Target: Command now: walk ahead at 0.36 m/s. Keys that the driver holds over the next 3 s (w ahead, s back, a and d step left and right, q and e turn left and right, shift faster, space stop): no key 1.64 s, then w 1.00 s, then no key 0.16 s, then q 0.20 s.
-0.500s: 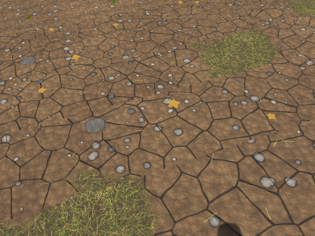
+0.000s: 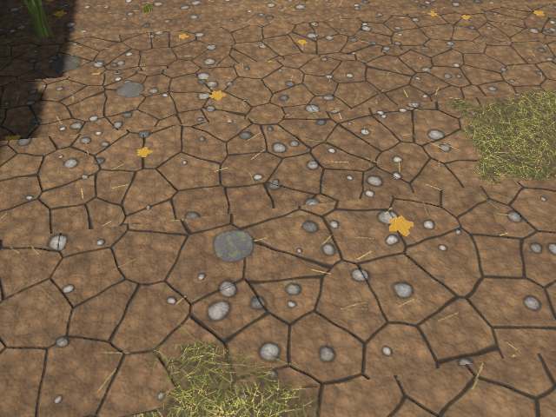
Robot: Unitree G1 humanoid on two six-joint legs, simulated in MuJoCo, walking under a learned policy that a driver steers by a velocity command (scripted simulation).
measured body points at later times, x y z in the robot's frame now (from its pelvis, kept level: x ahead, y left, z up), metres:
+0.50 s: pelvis +0.15 -0.02 -0.02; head +0.17 -0.02 +0.43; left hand +0.36 +0.22 -0.11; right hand +0.25 -0.28 -0.14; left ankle +0.05 +0.08 -0.75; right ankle +0.24 -0.12 -0.75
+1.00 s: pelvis +0.16 -0.03 -0.02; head +0.18 -0.02 +0.43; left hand +0.30 +0.25 -0.14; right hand +0.24 -0.30 -0.15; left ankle +0.05 +0.08 -0.75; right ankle +0.24 -0.12 -0.75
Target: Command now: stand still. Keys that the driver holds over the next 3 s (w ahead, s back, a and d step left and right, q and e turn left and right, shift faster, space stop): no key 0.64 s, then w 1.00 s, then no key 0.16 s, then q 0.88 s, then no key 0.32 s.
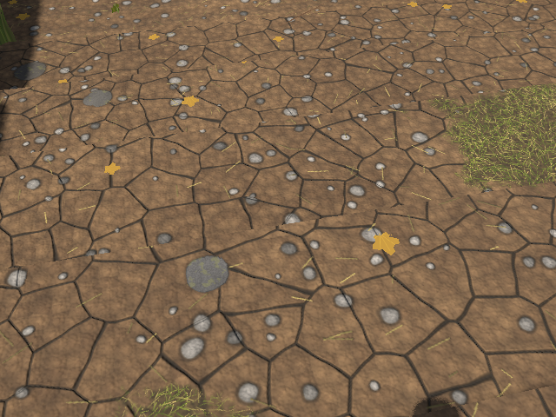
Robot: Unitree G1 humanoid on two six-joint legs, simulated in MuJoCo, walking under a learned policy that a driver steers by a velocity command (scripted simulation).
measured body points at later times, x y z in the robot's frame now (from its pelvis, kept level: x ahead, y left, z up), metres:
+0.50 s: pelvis +0.00 +0.00 +0.00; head +0.02 +0.00 +0.45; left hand +0.14 +0.26 -0.13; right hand +0.05 -0.28 -0.14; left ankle -0.10 +0.11 -0.73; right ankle +0.08 -0.10 -0.73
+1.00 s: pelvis +0.09 -0.04 +0.01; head +0.10 -0.04 +0.46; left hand +0.08 +0.21 -0.14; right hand +0.12 -0.29 -0.14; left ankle +0.04 +0.11 -0.64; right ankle +0.08 -0.10 -0.73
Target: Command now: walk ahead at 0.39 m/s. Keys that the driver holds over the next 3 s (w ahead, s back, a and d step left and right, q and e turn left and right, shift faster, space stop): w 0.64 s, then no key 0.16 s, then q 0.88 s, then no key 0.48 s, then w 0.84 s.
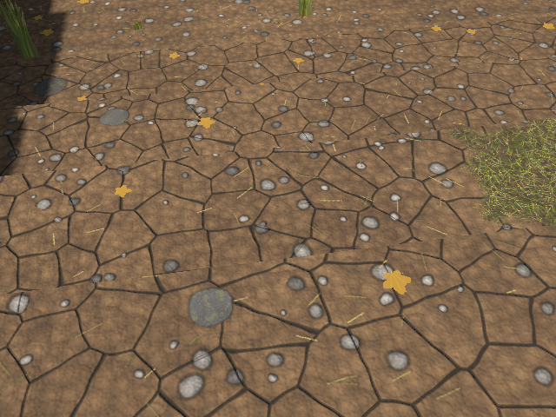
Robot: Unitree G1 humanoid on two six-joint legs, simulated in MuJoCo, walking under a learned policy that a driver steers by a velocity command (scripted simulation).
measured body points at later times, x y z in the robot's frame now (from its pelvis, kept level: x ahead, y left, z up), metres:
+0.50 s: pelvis +0.22 +0.04 -0.01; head +0.22 +0.04 +0.44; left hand +0.31 +0.28 -0.15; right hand +0.18 -0.20 -0.16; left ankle +0.18 +0.13 -0.73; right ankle +0.24 -0.10 -0.66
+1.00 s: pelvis +0.48 -0.04 -0.17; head +0.50 -0.04 +0.28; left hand +0.54 +0.21 -0.32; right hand +0.48 -0.27 -0.32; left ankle +0.42 +0.12 -0.77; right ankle +0.52 -0.12 -0.91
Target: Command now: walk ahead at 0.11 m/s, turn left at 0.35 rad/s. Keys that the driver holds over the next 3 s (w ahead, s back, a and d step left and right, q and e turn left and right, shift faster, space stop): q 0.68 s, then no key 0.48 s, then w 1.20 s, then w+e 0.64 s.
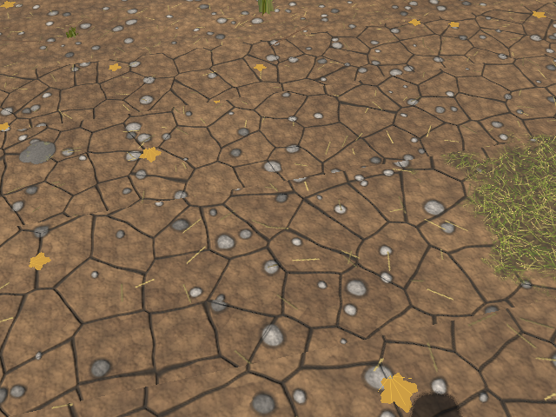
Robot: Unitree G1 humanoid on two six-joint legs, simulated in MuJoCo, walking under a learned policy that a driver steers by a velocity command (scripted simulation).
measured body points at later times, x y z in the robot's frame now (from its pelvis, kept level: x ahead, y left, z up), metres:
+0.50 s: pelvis +0.06 +0.09 +0.01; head +0.08 +0.11 +0.46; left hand +0.12 +0.39 -0.10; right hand +0.24 -0.15 -0.09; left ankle +0.06 +0.16 -0.74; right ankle +0.11 -0.06 -0.66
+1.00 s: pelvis +0.11 +0.05 +0.00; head +0.13 +0.07 +0.45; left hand +0.08 +0.33 -0.13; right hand +0.33 -0.11 -0.11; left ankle +0.06 +0.16 -0.74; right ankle +0.17 -0.05 -0.74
